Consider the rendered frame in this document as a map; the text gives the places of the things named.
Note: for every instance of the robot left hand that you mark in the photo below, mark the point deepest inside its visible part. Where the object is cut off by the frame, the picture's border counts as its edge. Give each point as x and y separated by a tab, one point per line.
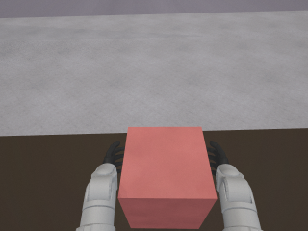
111	155

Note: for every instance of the robot left forearm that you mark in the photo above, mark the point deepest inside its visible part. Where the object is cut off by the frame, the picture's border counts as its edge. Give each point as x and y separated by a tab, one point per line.
98	212

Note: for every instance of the robot right forearm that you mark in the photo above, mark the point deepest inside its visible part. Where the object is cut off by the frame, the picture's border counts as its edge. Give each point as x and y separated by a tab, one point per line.
236	200

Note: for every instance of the carton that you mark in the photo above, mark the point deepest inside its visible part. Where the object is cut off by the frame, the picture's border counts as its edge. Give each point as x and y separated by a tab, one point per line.
166	180

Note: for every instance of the robot right hand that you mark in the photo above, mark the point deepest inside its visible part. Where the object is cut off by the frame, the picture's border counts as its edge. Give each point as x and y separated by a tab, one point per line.
220	158

